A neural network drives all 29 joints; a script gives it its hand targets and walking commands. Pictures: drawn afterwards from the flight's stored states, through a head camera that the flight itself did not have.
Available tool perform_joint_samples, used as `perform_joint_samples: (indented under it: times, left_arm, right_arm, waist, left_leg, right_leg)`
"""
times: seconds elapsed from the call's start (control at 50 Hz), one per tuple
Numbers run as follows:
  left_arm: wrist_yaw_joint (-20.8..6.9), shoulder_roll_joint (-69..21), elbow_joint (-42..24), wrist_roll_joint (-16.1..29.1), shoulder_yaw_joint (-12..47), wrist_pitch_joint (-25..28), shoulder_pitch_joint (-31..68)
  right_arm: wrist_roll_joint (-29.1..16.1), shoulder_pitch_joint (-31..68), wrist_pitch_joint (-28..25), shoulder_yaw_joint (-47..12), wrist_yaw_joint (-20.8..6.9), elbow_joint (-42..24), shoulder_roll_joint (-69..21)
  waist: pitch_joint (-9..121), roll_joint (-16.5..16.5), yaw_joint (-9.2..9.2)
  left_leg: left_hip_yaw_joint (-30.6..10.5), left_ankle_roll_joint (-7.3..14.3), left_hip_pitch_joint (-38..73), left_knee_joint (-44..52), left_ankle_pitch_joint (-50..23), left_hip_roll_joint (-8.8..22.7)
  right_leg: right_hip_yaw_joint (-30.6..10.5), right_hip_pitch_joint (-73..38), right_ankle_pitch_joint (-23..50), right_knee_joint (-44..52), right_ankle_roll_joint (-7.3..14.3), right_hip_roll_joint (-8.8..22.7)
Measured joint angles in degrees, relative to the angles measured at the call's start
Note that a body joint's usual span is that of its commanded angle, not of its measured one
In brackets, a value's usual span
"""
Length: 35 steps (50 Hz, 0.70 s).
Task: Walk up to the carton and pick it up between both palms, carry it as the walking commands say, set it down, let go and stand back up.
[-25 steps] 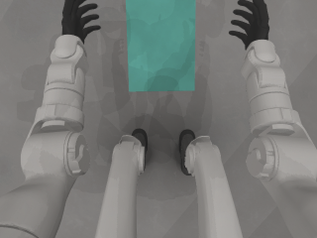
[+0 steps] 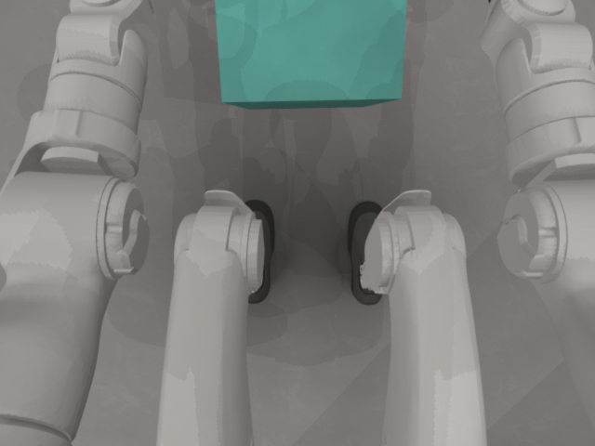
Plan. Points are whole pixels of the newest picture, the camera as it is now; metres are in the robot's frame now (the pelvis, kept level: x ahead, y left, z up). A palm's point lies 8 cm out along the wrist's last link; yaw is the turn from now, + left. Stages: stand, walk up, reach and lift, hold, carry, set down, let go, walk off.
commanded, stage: reach and lift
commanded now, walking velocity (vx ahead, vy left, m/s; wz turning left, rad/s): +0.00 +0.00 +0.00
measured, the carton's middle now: (307, 2) +0.57 +0.01 -0.32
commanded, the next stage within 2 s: none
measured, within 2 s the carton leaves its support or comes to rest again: leaves its support in 1.98 s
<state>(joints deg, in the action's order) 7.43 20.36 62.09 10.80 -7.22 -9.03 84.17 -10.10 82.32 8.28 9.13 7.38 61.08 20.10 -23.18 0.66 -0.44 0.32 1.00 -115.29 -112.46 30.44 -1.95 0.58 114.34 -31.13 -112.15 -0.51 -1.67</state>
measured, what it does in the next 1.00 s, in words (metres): lowers itself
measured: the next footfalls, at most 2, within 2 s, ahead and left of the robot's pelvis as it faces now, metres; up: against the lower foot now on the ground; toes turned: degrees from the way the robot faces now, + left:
none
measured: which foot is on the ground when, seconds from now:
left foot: down 0.00-1.00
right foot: down 0.00-1.00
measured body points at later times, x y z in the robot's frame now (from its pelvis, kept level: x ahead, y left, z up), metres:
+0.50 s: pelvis +0.01 -0.01 -0.08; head +0.39 +0.00 +0.14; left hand +0.55 +0.19 -0.29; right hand +0.56 -0.19 -0.28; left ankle +0.12 +0.11 -0.41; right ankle +0.12 -0.12 -0.41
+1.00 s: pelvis +0.00 +0.00 -0.07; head +0.39 +0.00 +0.14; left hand +0.55 +0.17 -0.29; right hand +0.55 -0.17 -0.29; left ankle +0.12 +0.11 -0.41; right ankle +0.12 -0.12 -0.41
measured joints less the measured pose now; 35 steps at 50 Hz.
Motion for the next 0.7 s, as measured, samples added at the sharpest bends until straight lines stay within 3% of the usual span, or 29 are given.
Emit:
perform_joint_samples:
  times: [0.24,0.36,0.44,0.52,0.7]
  left_arm:
    - [-1.40,-0.34,8.43,-0.46,0.25,4.82,0.40]
    - [-1.42,2.44,4.82,2.74,2.61,6.33,3.49]
    - [-0.75,2.43,1.56,6.20,5.72,5.39,0.37]
    - [-0.22,3.89,0.34,7.13,6.24,5.07,-1.56]
    - [-1.97,-0.61,6.58,3.21,4.27,6.28,-0.93]
  right_arm:
    - [-1.95,1.13,-3.97,-2.30,-0.72,7.97,-0.45]
    - [-3.20,5.48,-5.63,-4.87,0.23,4.79,0.60]
    - [-5.46,3.39,-3.78,-9.02,1.17,3.53,1.86]
    - [-7.55,0.52,-4.07,-8.88,1.75,-0.42,2.36]
    - [-5.69,-0.04,-5.41,-6.23,-0.66,7.49,-0.69]
  waist:
    - [5.85,-1.36,-0.30]
    - [-7.37,-0.58,-0.46]
    - [-7.24,-1.01,-0.32]
    - [-6.93,-1.85,0.45]
    - [2.90,-0.94,-0.53]
  left_leg:
    - [-0.06,-0.81,-13.04,-6.98,0.13,0.67]
    - [0.08,-0.98,-10.05,-10.28,1.01,0.67]
    - [0.26,-0.83,-11.50,-12.84,1.97,0.69]
    - [0.15,-0.61,-9.26,-15.08,4.08,0.75]
    - [0.62,-0.17,-12.87,-13.79,3.24,1.13]
  right_leg:
    - [0.47,13.67,0.37,-7.16,0.58,-0.56]
    - [0.56,10.84,-0.55,-10.67,0.83,-0.49]
    - [0.61,12.29,-1.61,-13.31,1.01,-0.39]
    - [0.83,9.87,-3.67,-15.30,0.89,-0.45]
    - [0.24,13.55,-2.58,-13.84,0.16,-0.88]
